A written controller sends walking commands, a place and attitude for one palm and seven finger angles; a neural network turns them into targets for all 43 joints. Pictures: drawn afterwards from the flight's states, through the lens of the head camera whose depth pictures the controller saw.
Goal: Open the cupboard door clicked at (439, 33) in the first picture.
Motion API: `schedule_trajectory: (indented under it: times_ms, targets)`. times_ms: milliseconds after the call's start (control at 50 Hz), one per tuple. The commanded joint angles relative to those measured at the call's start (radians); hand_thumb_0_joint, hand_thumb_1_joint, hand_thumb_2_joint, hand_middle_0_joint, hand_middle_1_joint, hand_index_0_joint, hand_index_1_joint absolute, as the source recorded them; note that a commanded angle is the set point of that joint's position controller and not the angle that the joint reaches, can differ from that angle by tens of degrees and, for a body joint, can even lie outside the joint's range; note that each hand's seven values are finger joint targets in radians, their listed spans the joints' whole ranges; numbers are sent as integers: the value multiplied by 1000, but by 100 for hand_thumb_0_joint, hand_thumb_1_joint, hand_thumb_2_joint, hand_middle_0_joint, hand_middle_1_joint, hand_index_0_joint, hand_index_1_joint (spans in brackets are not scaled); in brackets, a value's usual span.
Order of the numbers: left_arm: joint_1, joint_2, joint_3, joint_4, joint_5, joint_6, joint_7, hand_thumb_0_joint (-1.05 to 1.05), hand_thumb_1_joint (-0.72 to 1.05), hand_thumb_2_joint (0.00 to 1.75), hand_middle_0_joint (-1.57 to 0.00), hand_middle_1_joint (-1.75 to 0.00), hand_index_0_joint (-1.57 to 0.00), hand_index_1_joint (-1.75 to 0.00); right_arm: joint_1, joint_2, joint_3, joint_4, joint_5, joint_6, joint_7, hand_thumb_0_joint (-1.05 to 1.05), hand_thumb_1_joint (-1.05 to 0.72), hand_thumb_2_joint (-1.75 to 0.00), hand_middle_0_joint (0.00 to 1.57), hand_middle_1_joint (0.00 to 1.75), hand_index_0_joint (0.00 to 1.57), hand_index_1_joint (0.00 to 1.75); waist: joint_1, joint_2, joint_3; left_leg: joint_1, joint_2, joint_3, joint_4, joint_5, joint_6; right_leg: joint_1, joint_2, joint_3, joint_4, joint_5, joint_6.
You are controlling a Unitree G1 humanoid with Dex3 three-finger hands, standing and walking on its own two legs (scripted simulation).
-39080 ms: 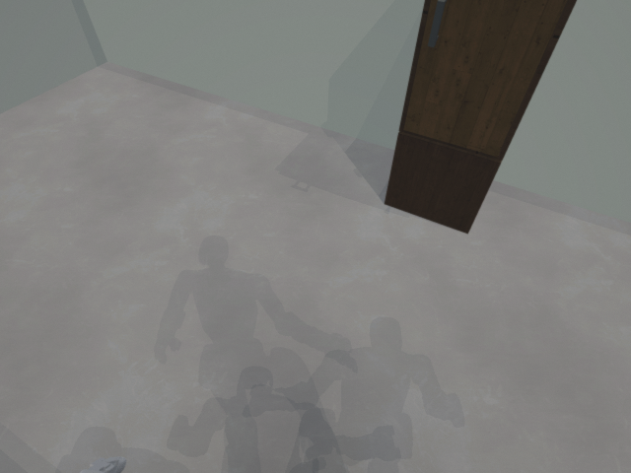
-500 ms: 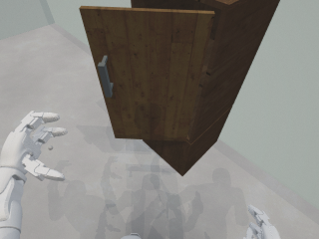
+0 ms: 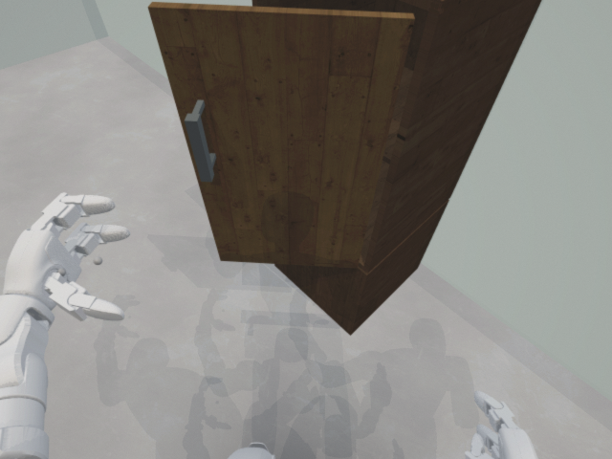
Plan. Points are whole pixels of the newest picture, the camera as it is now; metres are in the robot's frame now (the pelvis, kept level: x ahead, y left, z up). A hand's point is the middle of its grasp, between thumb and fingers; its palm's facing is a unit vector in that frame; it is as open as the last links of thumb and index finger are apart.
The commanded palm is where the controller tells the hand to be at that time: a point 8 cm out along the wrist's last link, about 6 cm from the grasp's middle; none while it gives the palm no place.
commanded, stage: move the hooked fingers beside the handle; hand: left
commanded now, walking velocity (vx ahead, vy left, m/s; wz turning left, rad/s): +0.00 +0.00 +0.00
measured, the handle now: (203, 142) +0.57 +0.21 +0.08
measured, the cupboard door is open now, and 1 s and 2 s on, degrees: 43 43 43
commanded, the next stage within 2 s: none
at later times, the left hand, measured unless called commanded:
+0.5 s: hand (126, 212) +0.40 +0.28 +0.09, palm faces +0.01 -1.00 +0.01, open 14.0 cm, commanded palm +0.38 +0.33 +0.09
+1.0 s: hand (141, 180) +0.47 +0.28 +0.09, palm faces +0.03 -1.00 +0.01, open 14.0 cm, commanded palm +0.45 +0.33 +0.09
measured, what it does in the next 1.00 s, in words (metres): stands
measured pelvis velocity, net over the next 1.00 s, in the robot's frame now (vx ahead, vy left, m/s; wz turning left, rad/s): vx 0.01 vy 0.01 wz -0.04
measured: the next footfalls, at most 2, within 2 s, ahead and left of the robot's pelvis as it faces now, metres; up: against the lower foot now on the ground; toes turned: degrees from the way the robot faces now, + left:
none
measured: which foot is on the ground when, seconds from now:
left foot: down 0.00-1.00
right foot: down 0.00-1.00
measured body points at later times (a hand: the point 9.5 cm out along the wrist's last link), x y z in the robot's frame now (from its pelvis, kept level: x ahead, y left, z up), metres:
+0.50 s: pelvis +0.00 +0.01 -0.01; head +0.06 +0.02 +0.44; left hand +0.39 +0.33 +0.09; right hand +0.09 -0.26 -0.11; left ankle +0.06 +0.10 -0.71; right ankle -0.03 -0.10 -0.71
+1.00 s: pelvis +0.01 +0.01 -0.02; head +0.10 +0.04 +0.42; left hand +0.46 +0.34 +0.09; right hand +0.04 -0.27 -0.12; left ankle +0.06 +0.10 -0.71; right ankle -0.03 -0.10 -0.71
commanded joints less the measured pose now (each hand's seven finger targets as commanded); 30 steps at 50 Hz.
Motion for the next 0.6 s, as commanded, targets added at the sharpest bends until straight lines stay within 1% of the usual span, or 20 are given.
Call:
schedule_trajectory:
  times_ms: [0,20,40,80,100,140,180,200,220,260,300,320,340,360,400,440,500,540,560,580]
  targets:
    - [-414,317,77,-138,-13,-80,-13,0,-50,30,-30,-120,-30,-120,3,-149,-59,-114,1,-38,-19,0,-90,-90,20,30,20,30,-32,50,-241,279,-25,-47,-69,93,18,-92,5,75,-133,203,11]
    - [-409,338,95,-112,-6,-84,-15,0,-50,30,-30,-120,-30,-120,9,-152,-62,-110,2,-35,-17,0,-90,-90,20,30,20,30,-30,51,-265,289,-23,-46,-67,113,18,-89,6,74,-128,225,12]
    - [-411,322,77,-111,-3,-87,-18,0,-50,30,-30,-120,-30,-120,11,-148,-63,-114,1,-33,-15,0,-90,-90,20,30,20,30,-27,80,-281,301,-24,-45,-66,124,18,-94,6,70,-120,236,11]
    - [-406,347,101,-83,-2,-91,-17,0,-50,30,-30,-120,-30,-120,22,-153,-66,-115,0,-25,-9,0,-90,-90,20,30,20,30,-21,63,-293,294,-23,-45,-62,144,19,-86,9,68,-113,258,11]
    - [-379,372,130,-60,-7,-91,-18,0,-50,30,-30,-120,-30,-120,32,-156,-66,-116,-2,-20,-7,0,-90,-90,20,30,20,30,-7,46,-301,283,-23,-45,-57,165,19,-62,12,68,-105,283,7]
    - [-407,349,101,-50,3,-90,-21,0,-50,30,-30,-120,-30,-120,33,-153,-67,-123,2,-10,-1,0,-90,-90,20,30,20,30,-18,77,-289,282,-22,-43,-62,157,17,-94,13,59,-100,274,8]
    - [-423,356,105,-22,4,-89,-17,0,-50,30,-30,-120,-30,-120,41,-158,-70,-124,0,-1,2,0,-90,-90,20,30,20,30,-22,59,-274,266,-20,-45,-64,126,18,-112,15,58,-104,241,10]
    - [-425,364,115,5,0,-87,-17,0,-50,30,-30,-120,-30,-120,50,-161,-70,-126,0,4,1,0,-90,-90,20,30,20,30,-23,16,-260,242,-20,-44,-59,122,21,-103,17,61,-104,239,10]
    - [-460,377,116,17,7,-90,-17,0,-50,30,-30,-120,-30,-120,55,-167,-71,-122,1,9,0,0,-90,-90,20,30,20,30,-33,20,-271,243,-18,-42,-57,126,22,-115,17,64,-101,247,13]
    - [-534,339,67,11,19,-102,-15,0,-50,30,-30,-120,-30,-120,65,-163,-72,-118,1,14,2,0,-90,-90,20,30,20,30,-47,75,-275,271,-16,-49,-59,113,19,-154,19,55,-96,215,10]
    - [-570,353,76,12,22,-119,-7,0,-50,30,-30,-120,-30,-120,80,-168,-77,-111,-3,20,1,0,-90,-90,20,30,20,30,-49,60,-299,294,-13,-59,-53,121,20,-163,24,52,-92,205,4]
    - [-586,390,102,8,30,-129,0,0,-50,30,-30,-120,-30,-120,87,-172,-79,-103,-5,23,1,0,-90,-90,20,30,20,30,-46,84,-333,312,-10,-63,-52,136,17,-162,24,53,-87,213,4]
    - [-596,353,67,10,36,-133,2,0,-50,30,-30,-120,-30,-120,89,-166,-77,-102,-5,26,3,0,-90,-90,20,30,20,30,-54,103,-336,329,-9,-65,-53,140,16,-177,23,49,-84,208,3]
    - [-605,353,71,43,39,-132,6,0,-50,30,-30,-120,-30,-120,95,-168,-79,-95,-6,29,3,0,-90,-90,20,30,20,30,-58,83,-321,328,-5,-73,-55,128,15,-195,25,44,-86,193,4]
    - [-640,378,83,100,44,-132,11,0,-50,30,-30,-120,-30,-120,108,-175,-77,-83,-8,39,1,0,-90,-90,20,30,20,30,-61,49,-304,295,-5,-74,-51,119,18,-194,27,43,-83,188,2]
    - [-677,387,76,126,61,-131,13,0,-50,30,-30,-120,-30,-120,114,-175,-76,-80,-10,46,2,0,-90,-90,20,30,20,30,-64,89,-327,304,-4,-71,-48,121,16,-206,22,47,-79,186,5]
    - [-719,442,110,191,78,-141,21,0,-50,30,-30,-120,-30,-120,136,-182,-77,-72,-15,62,3,0,-90,-90,20,30,20,30,-65,59,-334,281,-2,-74,-35,140,18,-199,25,47,-68,200,2]
    - [-751,410,77,184,89,-157,22,0,-50,30,-30,-120,-30,-120,140,-175,-77,-75,-17,67,10,0,-90,-90,20,30,20,30,-71,117,-368,328,1,-77,-30,171,12,-228,27,42,-58,210,2]
    - [-768,437,99,194,91,-165,24,0,-50,30,-30,-120,-30,-120,149,-181,-79,-69,-19,72,12,0,-90,-90,20,30,20,30,-71,114,-371,335,5,-87,-28,179,9,-235,28,39,-55,210,0]
    - [-761,429,92,202,92,-169,23,0,-50,30,-30,-120,-30,-120,151,-180,-81,-71,-19,76,14,0,-90,-90,20,30,20,30,-73,125,-379,345,6,-84,-24,184,9,-242,30,40,-55,210,0]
